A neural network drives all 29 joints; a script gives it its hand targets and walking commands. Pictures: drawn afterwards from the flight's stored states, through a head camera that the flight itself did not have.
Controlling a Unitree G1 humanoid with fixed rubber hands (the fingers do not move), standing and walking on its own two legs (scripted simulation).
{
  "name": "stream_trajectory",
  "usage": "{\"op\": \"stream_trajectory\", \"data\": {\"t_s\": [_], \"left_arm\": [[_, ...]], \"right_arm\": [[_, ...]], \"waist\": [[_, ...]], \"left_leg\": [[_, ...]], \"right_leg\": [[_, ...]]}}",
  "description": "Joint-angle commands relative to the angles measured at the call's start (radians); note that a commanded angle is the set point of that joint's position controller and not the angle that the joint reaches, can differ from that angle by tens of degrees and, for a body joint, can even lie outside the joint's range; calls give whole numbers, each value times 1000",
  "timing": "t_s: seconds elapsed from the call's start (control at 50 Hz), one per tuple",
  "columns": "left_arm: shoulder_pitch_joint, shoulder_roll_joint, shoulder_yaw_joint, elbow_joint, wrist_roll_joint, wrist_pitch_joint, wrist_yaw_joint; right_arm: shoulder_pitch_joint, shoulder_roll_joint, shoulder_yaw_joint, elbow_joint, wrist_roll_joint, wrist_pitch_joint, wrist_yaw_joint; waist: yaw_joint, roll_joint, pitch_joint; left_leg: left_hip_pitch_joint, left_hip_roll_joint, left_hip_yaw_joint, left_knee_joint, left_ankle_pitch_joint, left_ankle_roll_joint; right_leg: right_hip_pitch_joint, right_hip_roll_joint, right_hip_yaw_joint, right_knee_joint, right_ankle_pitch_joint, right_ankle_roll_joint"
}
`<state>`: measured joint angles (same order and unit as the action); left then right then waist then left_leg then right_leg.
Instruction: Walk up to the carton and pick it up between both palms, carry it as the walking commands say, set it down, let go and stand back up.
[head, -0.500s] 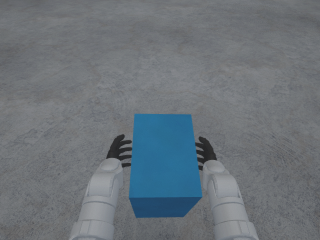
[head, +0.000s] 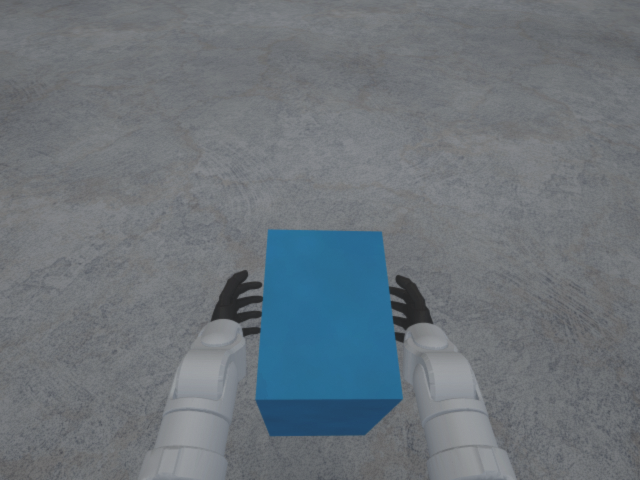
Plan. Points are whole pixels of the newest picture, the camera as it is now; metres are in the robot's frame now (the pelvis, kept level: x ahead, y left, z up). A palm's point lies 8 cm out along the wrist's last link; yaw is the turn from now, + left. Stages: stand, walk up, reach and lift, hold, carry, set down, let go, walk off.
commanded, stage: carry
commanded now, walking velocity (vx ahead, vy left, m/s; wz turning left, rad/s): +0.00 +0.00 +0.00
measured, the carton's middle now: (321, 342) +0.31 +0.00 -0.05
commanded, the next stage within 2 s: none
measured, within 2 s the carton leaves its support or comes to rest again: neither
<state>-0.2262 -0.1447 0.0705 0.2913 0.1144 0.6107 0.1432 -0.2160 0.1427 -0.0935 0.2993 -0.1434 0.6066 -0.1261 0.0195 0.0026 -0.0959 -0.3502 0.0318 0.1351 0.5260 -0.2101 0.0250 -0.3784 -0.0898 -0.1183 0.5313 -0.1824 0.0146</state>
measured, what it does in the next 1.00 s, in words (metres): stands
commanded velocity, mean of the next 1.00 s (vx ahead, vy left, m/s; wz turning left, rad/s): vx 0.00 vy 0.00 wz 0.00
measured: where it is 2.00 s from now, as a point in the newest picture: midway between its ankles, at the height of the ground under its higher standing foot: outside the picture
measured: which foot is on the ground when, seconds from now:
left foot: down 0.00-1.00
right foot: down 0.00-1.00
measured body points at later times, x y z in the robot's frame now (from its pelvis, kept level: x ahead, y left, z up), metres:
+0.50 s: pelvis +0.02 +0.01 +0.00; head +0.01 +0.01 +0.45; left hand +0.33 +0.13 +0.03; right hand +0.33 -0.12 +0.03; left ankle +0.04 +0.10 -0.73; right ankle +0.06 -0.13 -0.73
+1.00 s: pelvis +0.03 +0.01 +0.00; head +0.02 +0.01 +0.46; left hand +0.35 +0.13 +0.05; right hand +0.34 -0.12 +0.05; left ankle +0.04 +0.10 -0.73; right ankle +0.06 -0.13 -0.73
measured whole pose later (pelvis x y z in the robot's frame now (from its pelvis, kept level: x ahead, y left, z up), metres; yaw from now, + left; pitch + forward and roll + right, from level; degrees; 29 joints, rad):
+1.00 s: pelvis +0.03 +0.01 +0.00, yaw -1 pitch +3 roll +0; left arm -0.25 -0.15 0.05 0.11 0.11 0.82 0.18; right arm -0.24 0.15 -0.07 0.11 -0.11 0.82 -0.16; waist 0.01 0.00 -0.09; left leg -0.30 0.03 0.14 0.49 -0.25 0.03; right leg -0.33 -0.08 -0.11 0.48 -0.21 0.03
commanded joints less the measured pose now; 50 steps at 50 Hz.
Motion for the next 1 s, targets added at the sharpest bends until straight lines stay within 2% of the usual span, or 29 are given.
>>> {"op": "stream_trajectory", "data": {"t_s": [0.0, 0.3, 0.62, 0.82, 0.98], "left_arm": [[-335, -577, -277, -161, -113, -40, -123], [-330, -610, -319, -195, -129, -10, -123], [-365, -710, -384, -224, -165, 50, -147], [-398, -795, -434, -253, -197, 112, -165], [-423, -876, -504, -319, -249, 210, -183]], "right_arm": [[-352, 543, 253, -146, 96, -39, 93], [-357, 570, 295, -185, 118, -14, 101], [-397, 669, 361, -223, 161, 42, 130], [-435, 757, 420, -261, 205, 101, 150], [-462, 845, 503, -344, 275, 198, 167]], "waist": [[-1, -10, -251], [-4, -8, -258], [-7, -4, -272], [-10, -5, -277], [-11, -3, -285]], "left_leg": [[68, 129, -110, -113, 28, -6], [112, 131, -107, -107, 122, 7], [150, 134, -102, -99, 208, 15], [159, 132, -101, -102, 218, 16], [161, 130, -95, -103, 221, 15]], "right_leg": [[129, -93, 92, -80, -3, 5], [148, -90, 85, -80, 49, 6], [153, -83, 78, -83, 91, 6], [157, -79, 76, -88, 108, 4], [167, -77, 75, -97, 134, -2]]}}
